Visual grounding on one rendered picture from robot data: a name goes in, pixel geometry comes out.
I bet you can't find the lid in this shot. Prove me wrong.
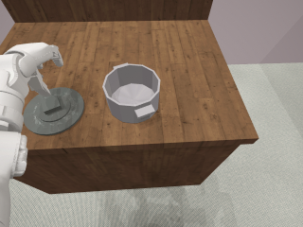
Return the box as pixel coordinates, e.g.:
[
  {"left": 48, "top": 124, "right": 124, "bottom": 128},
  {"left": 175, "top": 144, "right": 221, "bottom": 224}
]
[{"left": 23, "top": 87, "right": 84, "bottom": 136}]

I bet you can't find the pot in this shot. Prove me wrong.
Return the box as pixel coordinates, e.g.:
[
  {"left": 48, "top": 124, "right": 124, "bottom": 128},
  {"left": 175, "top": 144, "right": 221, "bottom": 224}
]
[{"left": 102, "top": 62, "right": 161, "bottom": 124}]

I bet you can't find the table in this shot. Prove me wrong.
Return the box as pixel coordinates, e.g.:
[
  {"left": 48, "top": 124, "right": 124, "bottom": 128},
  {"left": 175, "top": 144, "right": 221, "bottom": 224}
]
[{"left": 0, "top": 0, "right": 259, "bottom": 195}]

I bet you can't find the knob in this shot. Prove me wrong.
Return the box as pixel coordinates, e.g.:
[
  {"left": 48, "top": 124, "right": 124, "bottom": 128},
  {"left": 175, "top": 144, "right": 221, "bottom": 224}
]
[{"left": 41, "top": 96, "right": 62, "bottom": 114}]

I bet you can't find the left robot forearm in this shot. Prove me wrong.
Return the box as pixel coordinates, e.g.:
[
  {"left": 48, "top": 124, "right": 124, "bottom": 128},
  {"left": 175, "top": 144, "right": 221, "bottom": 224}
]
[{"left": 0, "top": 49, "right": 37, "bottom": 133}]

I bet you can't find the robot left hand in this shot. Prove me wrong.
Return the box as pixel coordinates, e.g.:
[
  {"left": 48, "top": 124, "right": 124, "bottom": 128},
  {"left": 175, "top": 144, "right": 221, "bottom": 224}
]
[{"left": 8, "top": 43, "right": 63, "bottom": 96}]

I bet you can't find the left robot upper arm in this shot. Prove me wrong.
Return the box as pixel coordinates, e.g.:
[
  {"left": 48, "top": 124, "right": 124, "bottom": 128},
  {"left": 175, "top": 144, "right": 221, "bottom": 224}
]
[{"left": 0, "top": 131, "right": 28, "bottom": 227}]

